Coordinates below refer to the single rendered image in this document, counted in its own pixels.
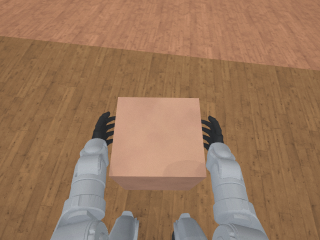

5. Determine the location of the right robot hand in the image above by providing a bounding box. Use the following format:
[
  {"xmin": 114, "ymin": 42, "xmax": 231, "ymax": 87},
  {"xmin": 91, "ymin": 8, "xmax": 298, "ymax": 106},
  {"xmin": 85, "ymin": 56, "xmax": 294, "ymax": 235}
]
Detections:
[{"xmin": 201, "ymin": 115, "xmax": 224, "ymax": 150}]

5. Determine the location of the robot left forearm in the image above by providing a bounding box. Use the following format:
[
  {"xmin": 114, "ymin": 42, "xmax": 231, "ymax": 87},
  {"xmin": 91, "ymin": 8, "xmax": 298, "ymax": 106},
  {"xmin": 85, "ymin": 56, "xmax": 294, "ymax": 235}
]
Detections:
[{"xmin": 50, "ymin": 138, "xmax": 109, "ymax": 240}]

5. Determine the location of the robot right shin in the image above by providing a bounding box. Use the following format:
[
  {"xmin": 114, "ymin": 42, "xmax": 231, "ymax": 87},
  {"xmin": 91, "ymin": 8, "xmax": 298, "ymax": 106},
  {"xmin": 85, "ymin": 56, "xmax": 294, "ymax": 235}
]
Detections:
[{"xmin": 178, "ymin": 213, "xmax": 196, "ymax": 221}]

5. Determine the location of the left robot thigh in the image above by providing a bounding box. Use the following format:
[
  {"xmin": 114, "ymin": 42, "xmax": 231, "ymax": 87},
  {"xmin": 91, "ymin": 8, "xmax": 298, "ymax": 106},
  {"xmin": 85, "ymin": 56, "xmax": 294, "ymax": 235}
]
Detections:
[{"xmin": 109, "ymin": 215, "xmax": 139, "ymax": 240}]

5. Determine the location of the carton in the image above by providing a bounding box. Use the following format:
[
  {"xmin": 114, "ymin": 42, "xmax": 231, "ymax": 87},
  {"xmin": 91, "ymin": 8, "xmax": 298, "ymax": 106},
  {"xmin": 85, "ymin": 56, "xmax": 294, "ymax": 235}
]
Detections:
[{"xmin": 109, "ymin": 97, "xmax": 207, "ymax": 191}]

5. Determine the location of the robot right forearm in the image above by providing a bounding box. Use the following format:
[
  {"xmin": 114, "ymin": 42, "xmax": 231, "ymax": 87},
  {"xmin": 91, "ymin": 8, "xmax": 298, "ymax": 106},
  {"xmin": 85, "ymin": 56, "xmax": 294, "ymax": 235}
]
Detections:
[{"xmin": 205, "ymin": 142, "xmax": 267, "ymax": 236}]

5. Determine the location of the robot right upper arm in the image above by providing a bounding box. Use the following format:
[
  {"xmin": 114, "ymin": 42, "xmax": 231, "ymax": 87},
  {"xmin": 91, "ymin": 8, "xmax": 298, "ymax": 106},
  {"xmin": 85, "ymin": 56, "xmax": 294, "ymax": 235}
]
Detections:
[{"xmin": 212, "ymin": 222, "xmax": 269, "ymax": 240}]

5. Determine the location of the left robot hand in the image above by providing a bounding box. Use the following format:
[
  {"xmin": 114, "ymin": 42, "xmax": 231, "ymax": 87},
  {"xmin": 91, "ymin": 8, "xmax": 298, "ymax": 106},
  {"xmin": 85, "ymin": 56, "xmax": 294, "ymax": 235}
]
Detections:
[{"xmin": 92, "ymin": 111, "xmax": 116, "ymax": 146}]

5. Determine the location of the robot left upper arm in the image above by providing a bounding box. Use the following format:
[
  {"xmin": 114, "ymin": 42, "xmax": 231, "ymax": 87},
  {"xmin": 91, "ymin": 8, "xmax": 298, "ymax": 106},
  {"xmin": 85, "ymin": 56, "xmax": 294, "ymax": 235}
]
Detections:
[{"xmin": 51, "ymin": 219, "xmax": 109, "ymax": 240}]

